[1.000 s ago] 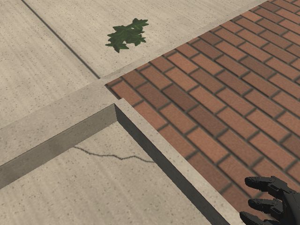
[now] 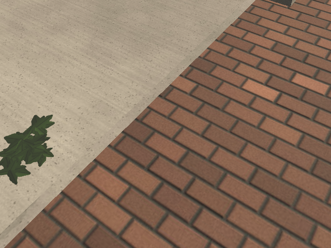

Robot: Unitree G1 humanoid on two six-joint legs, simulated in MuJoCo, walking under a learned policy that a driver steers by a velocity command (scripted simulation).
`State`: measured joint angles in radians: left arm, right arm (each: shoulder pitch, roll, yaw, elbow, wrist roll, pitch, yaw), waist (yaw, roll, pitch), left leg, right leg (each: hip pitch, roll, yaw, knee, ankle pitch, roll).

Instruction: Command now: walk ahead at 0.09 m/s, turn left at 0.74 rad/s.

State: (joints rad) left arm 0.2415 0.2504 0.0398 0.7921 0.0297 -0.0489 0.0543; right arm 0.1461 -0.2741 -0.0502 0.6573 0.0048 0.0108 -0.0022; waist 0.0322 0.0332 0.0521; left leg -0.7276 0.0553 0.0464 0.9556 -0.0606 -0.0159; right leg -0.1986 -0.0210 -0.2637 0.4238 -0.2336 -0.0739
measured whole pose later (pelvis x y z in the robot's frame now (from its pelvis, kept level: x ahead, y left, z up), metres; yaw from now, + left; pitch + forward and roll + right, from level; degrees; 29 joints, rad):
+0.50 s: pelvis +0.14 +0.01 +0.00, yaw +28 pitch +3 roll -3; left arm 0.00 0.28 0.05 0.66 -0.01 -0.07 -0.01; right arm 0.31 -0.30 -0.07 0.58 0.01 0.01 -0.02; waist -0.04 -0.01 0.03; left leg -0.34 -0.08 -0.21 0.48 -0.18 0.04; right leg -0.53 0.03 0.14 0.72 -0.26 0.02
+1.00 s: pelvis +0.26 +0.07 +0.00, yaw +54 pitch +2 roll +0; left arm 0.42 0.32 0.07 0.81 0.01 -0.08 0.02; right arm 0.21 -0.29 -0.05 0.55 0.04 0.00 0.02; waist 0.09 0.01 -0.07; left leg -0.73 0.11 -0.05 1.10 -0.14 -0.04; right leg -0.03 -0.09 -0.18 0.30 -0.29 0.02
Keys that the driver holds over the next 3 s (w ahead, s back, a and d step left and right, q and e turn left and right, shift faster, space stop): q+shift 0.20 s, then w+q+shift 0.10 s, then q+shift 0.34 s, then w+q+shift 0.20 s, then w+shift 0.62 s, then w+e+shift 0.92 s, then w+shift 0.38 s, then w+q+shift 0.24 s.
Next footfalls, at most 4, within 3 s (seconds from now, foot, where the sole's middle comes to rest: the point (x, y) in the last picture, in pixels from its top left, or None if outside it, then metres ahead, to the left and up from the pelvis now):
0.20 left None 0.17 0.12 -0.78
0.60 right None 0.35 -0.05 -0.78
1.16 left None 0.23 0.35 -0.78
1.66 right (14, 207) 0.62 0.72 -0.78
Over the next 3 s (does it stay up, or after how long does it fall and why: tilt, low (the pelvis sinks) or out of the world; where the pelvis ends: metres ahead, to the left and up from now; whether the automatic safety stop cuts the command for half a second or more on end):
stays up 1.48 1.14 -0.04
